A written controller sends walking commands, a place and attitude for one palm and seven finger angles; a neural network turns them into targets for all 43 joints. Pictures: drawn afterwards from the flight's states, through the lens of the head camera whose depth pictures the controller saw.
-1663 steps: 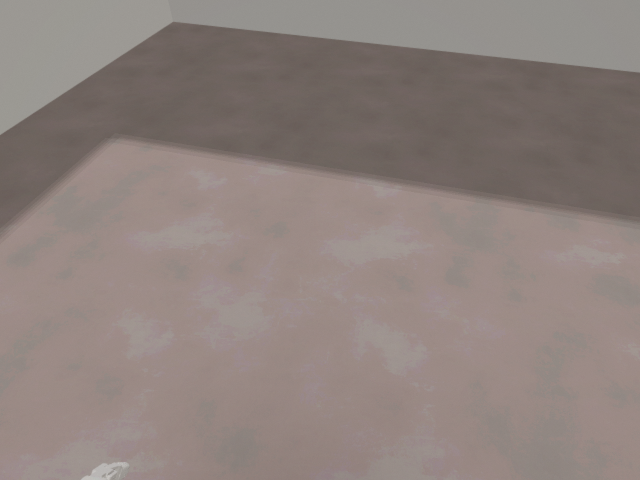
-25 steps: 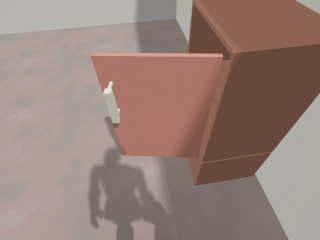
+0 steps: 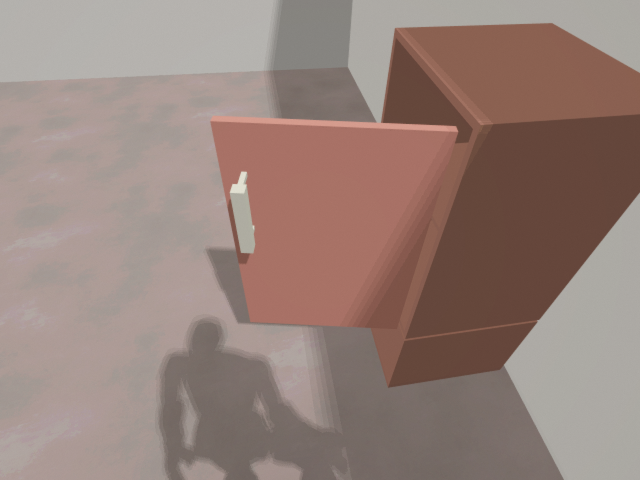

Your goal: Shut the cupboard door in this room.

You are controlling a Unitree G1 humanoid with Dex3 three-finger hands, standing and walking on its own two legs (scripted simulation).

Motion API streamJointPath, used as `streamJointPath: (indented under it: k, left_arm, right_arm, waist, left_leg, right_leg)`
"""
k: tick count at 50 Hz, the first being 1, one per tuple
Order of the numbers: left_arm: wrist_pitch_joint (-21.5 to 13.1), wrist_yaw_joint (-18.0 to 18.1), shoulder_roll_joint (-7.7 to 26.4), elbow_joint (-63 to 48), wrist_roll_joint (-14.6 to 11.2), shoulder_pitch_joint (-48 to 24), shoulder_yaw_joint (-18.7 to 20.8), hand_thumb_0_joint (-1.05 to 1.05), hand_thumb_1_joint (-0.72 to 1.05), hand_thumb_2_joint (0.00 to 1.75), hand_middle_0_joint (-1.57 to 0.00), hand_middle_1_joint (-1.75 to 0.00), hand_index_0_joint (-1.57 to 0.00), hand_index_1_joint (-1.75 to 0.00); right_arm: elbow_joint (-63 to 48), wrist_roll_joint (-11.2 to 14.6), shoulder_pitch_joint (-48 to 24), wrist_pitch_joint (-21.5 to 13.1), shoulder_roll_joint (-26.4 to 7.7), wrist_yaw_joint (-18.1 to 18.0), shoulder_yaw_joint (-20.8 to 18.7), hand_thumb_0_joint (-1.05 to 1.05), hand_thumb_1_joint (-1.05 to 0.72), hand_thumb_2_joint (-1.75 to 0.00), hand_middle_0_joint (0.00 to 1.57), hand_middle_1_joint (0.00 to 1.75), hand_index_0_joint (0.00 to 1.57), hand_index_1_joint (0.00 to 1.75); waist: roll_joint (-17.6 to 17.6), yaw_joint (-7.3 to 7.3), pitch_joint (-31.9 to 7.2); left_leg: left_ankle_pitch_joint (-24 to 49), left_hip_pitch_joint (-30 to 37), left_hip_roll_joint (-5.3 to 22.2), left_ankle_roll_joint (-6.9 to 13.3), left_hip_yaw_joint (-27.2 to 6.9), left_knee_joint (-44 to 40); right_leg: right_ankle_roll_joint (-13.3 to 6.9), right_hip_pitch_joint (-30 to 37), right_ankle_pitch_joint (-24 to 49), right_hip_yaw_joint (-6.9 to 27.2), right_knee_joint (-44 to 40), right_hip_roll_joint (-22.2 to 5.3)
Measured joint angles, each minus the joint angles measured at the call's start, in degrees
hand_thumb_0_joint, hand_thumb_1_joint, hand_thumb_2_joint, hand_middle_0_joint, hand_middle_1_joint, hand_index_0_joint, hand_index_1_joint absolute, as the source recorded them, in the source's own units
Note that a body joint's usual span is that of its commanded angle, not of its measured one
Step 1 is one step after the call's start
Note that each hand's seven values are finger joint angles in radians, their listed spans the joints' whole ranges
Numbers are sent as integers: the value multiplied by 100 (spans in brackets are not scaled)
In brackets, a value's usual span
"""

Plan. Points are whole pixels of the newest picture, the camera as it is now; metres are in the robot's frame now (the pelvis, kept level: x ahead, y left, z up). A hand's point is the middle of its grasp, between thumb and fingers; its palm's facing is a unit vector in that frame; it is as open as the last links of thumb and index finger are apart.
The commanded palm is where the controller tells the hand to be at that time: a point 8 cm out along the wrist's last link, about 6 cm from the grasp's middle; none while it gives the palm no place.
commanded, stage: look again from close up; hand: left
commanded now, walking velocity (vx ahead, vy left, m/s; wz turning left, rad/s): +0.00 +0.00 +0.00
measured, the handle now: (245, 213) +0.56 +0.18 -0.01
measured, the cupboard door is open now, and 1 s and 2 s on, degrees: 78 78 78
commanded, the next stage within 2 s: shuffle to correct the standing spot in 0.18 s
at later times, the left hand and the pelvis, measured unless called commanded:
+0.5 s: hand out of the picture -0.01 +0.17 -0.18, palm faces +0.00 -0.99 -0.14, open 7.4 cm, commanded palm none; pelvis +0.02 +0.02 +0.00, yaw -1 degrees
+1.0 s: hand out of the picture +0.10 +0.15 -0.19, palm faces +0.04 -0.99 -0.12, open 7.4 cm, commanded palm none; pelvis +0.11 -0.01 +0.00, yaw +0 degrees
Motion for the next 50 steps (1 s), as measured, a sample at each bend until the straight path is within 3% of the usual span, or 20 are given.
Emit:
streamJointPath:
  k: [8, 16, 25, 30, 35, 38, 41, 44, 46, 48, 50]
  left_arm:
    - [28, -36, 170, -131, -12, -122, 21, 0, 91, 90, -20, -30, -20, -30]
    - [58, -38, 85, -51, -29, -88, 0, 0, 91, 90, -20, -30, -20, -30]
    - [120, -117, -47, 46, 67, 146, 41, 0, 91, 90, -20, -30, -20, -30]
    - [12, -132, -123, 23, 48, 198, 93, 0, 91, 90, -20, -30, -20, -30]
    - [-140, -94, -143, -26, 35, 212, 153, 0, 91, 90, -20, -30, -20, -30]
    - [-184, -48, -128, -40, 76, 282, 173, 0, 91, 90, -20, -30, -20, -30]
    - [-94, -60, -105, 25, 34, 444, 174, 0, 91, 90, -20, -30, -20, -30]
    - [138, -94, -52, 160, 48, 493, 187, 0, 91, 90, -20, -30, -20, -30]
    - [216, -103, 17, 142, 78, 378, 221, 0, 91, 90, -20, -30, -20, -30]
    - [223, -107, 82, 6, 62, 159, 245, 0, 91, 90, -20, -30, -20, -30]
    - [189, -101, 107, -178, 26, -105, 243, 0, 91, 90, -20, -30, -20, -30]
  right_arm:
    - [158, -11, 354, -17, 139, 58, 149, 0, -93, -89, 20, 30, 20, 29]
    - [337, 2, 461, -42, 258, 56, 195, 0, -91, -89, 20, 30, 20, 29]
    - [392, -34, 569, -36, 290, 25, 107, 0, -91, -89, 20, 30, 20, 30]
    - [418, -28, 603, -90, 257, -13, 69, 0, -91, -89, 20, 30, 20, 29]
    - [399, -23, 469, -94, 255, -13, 36, 0, -91, -89, 20, 30, 20, 29]
    - [355, -14, 243, -52, 263, 24, 15, 0, -91, -89, 20, 30, 20, 29]
    - [280, -61, 35, -146, 194, -7, -23, 2, -93, -89, 20, 30, 20, 29]
    - [143, -90, 49, -293, 167, -42, -35, 2, -94, -89, 20, 30, 20, 29]
    - [93, -83, 163, -313, 187, -67, -13, 1, -93, -89, 20, 30, 20, 29]
    - [112, -75, 266, -299, 230, -86, 36, 1, -93, -89, 20, 30, 20, 29]
    - [170, -75, 324, -259, 274, -88, 93, 1, -92, -89, 20, 30, 20, 29]
  waist:
    - [-73, -14, 54]
    - [-83, -26, 148]
    - [-185, -47, 61]
    - [-86, -41, 65]
    - [-51, -34, 136]
    - [-138, 62, 223]
    - [-291, 112, 273]
    - [-395, 31, 189]
    - [-378, -33, 141]
    - [-335, -44, 193]
    - [-258, -25, 306]
  left_leg:
    - [173, 6, -190, 138, 48, -233]
    - [179, 47, -260, 207, 95, -298]
    - [-125, 132, -267, 201, 175, -127]
    - [-450, 111, -99, 86, 123, 181]
    - [-869, -310, 108, 49, 75, 1166]
    - [-1245, -694, 135, 65, 141, 1678]
    - [-335, -588, 97, 131, 323, 977]
    - [-610, -329, 99, 197, 480, 910]
    - [-627, -130, 121, 177, 446, 611]
    - [-452, 51, 140, 105, 354, 252]
    - [-300, 195, 162, 87, 247, -46]
  right_leg:
    - [119, -81, 77, 58, -32, -180]
    - [185, -80, 69, 112, -34, -244]
    - [-70, -177, -391, 226, 456, -228]
    - [41, -104, -607, 165, 561, -86]
    - [-72, -65, -911, -53, 759, 51]
    - [-102, 97, -975, -134, 683, 88]
    - [-82, 71, -1141, -27, 1042, 61]
    - [-148, -606, -1511, 166, 2810, 85]
    - [-120, -1047, -1358, 137, 3535, 47]
    - [-55, -1333, -1102, 107, 3582, -53]
    - [1, -1410, -795, 102, 2992, -149]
